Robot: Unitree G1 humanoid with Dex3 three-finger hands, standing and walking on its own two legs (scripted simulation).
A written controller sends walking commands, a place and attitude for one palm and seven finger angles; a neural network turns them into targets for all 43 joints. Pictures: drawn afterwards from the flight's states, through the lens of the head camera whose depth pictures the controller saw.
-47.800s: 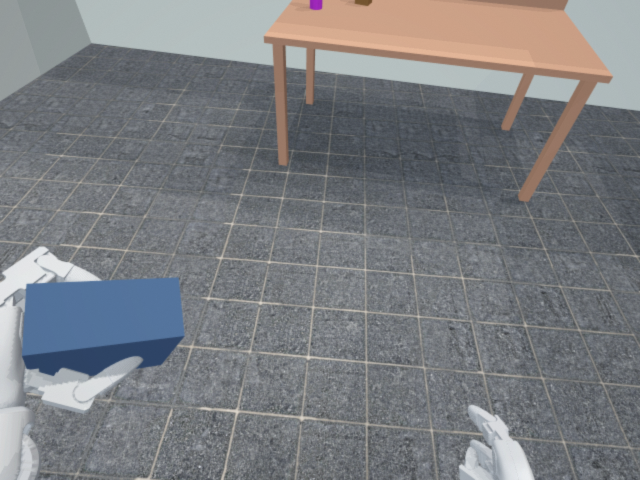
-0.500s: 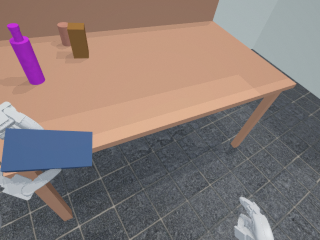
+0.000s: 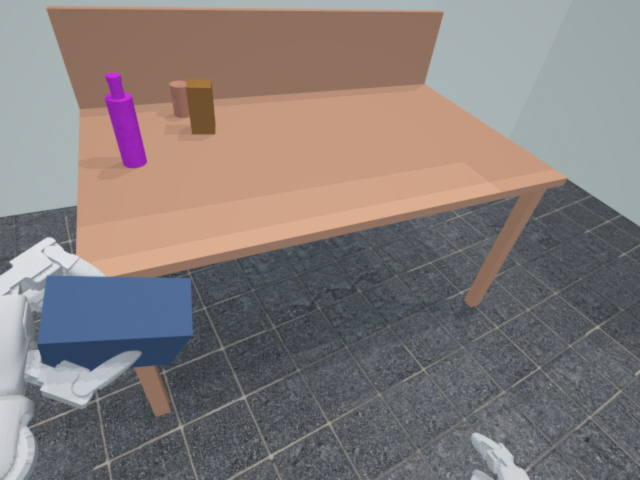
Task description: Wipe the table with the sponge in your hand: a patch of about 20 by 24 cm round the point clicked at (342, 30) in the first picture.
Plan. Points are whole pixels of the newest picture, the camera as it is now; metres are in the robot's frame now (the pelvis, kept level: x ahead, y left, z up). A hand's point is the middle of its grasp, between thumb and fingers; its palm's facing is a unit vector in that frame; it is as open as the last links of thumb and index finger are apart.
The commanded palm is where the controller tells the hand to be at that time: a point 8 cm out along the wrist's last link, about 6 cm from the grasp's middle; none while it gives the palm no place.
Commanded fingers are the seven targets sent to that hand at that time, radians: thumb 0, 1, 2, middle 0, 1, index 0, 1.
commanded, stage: stop stepping back and stand still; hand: left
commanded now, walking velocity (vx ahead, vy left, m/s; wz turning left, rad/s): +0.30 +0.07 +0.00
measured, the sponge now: (139, 326) +0.23 +0.21 +0.14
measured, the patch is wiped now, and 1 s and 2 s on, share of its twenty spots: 1.00 1.00 1.00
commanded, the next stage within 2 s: stand and wait in 0.86 s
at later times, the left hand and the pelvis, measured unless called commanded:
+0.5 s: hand (47, 474) +0.09 +0.21 +0.16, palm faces +0.32 -0.87 -0.36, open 9.8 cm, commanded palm +0.05 +0.26 +0.20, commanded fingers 0.00 0.10 1.30 -1.20 -1.60 -1.20 -1.60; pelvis -0.11 -0.02 +0.00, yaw +0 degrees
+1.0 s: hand out of the picture +0.07 +0.23 +0.18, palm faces +0.43 -0.83 -0.35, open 9.8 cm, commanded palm +0.02 +0.27 +0.20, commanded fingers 0.00 0.10 1.30 -1.20 -1.60 -1.20 -1.60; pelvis -0.13 -0.02 +0.00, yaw +1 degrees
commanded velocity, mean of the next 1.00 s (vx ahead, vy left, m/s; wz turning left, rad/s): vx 0.18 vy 0.01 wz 0.00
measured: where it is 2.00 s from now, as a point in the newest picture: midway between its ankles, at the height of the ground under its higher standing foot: outside the picture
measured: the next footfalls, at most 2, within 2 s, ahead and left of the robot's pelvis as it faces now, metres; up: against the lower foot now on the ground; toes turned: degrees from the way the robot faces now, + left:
left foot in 0.04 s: -0.02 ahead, +0.13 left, +0.00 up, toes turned +4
right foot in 0.28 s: -0.03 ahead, -0.13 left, +0.00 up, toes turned +0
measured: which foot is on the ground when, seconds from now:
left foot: up 0.00-0.02, down 0.04-0.28, up 0.30-0.52, down 0.54-1.00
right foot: down 0.00-0.04, up 0.06-0.26, down 0.28-1.00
